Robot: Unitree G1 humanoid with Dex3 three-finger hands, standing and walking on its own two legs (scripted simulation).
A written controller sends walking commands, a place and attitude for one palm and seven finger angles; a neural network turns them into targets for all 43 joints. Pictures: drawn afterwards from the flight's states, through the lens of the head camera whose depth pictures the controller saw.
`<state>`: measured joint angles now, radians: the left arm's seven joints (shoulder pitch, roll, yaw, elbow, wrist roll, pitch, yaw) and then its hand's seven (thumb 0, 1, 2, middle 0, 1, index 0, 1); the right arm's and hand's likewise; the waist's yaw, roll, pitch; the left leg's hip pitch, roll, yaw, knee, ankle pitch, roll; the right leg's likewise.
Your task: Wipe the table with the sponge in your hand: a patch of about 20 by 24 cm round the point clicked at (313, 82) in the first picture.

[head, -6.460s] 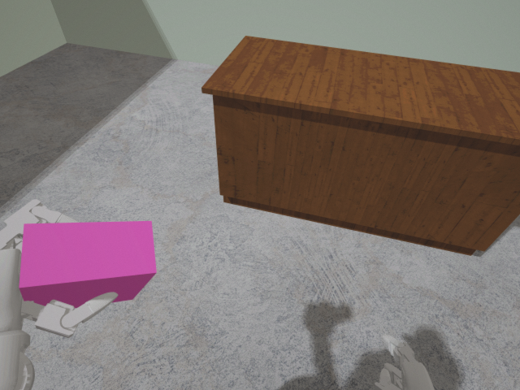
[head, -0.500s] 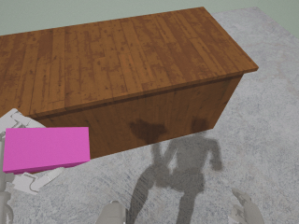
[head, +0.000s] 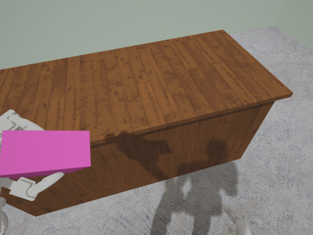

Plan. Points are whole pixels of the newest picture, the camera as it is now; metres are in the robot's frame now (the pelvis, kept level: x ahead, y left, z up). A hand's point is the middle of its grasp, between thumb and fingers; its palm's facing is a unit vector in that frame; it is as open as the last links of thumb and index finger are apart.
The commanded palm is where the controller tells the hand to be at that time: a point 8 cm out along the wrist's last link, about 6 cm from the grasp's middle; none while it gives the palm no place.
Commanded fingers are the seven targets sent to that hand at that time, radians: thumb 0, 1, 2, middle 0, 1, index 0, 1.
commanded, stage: take the last steps up to it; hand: left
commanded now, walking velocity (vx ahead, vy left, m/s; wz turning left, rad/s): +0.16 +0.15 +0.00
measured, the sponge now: (57, 155) +0.22 +0.20 +0.17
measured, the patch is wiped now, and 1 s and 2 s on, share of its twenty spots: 0.00 0.00 0.00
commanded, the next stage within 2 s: come to a stop and stand still in 0.22 s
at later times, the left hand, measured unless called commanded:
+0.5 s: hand out of the picture +0.26 +0.33 +0.20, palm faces +0.41 -0.83 -0.38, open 10.2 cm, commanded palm +0.20 +0.36 +0.19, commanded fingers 0.00 0.10 1.30 -1.20 -1.60 -1.20 -1.60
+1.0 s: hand (16, 159) +0.21 +0.27 +0.18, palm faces +0.34 -0.86 -0.38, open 10.2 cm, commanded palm +0.16 +0.32 +0.19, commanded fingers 0.00 0.10 1.30 -1.20 -1.60 -1.20 -1.60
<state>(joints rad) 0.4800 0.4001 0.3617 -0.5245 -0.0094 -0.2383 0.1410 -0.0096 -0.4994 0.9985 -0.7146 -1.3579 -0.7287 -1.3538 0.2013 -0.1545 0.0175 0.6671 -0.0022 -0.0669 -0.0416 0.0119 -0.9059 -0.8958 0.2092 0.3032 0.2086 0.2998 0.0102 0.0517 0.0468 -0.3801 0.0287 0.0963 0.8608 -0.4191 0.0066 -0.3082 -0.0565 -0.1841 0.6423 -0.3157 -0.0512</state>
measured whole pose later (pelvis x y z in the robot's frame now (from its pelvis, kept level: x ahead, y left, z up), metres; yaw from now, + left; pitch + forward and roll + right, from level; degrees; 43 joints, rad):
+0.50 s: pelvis +0.03 +0.09 +0.01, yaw -2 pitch -1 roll -1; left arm 0.41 0.42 0.42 -0.53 -0.02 -0.22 0.16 -0.01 -0.50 1.00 -0.71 -1.36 -0.73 -1.35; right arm 0.18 -0.13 0.01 0.59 0.00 -0.07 -0.03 0.01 -0.91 -0.90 0.20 0.30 0.20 0.30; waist -0.01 -0.05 0.07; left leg -0.31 0.07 0.12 0.52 -0.19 0.03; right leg -0.41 -0.03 -0.09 0.98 -0.43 0.03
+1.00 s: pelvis -0.01 +0.04 +0.01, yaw -2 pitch -2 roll +0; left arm 0.48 0.35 0.30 -0.47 -0.04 -0.15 0.15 -0.01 -0.50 1.00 -0.71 -1.36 -0.73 -1.35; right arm 0.23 -0.24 0.00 0.64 0.01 -0.06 -0.06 0.01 -0.91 -0.90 0.21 0.30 0.20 0.30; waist -0.01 0.01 0.00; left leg -0.34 0.03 0.02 0.74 -0.35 -0.02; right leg -0.19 0.05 -0.11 0.46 -0.25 -0.10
